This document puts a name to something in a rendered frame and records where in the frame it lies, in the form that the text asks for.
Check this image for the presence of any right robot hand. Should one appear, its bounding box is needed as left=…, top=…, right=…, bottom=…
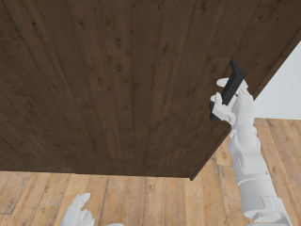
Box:
left=210, top=78, right=255, bottom=128

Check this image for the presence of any wardrobe door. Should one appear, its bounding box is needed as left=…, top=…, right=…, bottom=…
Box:
left=0, top=76, right=70, bottom=168
left=0, top=0, right=301, bottom=178

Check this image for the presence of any left robot hand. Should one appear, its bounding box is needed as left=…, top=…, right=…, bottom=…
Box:
left=60, top=192, right=95, bottom=226

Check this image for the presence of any right robot forearm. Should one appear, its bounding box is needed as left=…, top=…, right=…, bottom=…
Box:
left=228, top=123, right=293, bottom=226

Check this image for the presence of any handle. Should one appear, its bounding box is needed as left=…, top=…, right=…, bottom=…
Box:
left=209, top=58, right=246, bottom=122

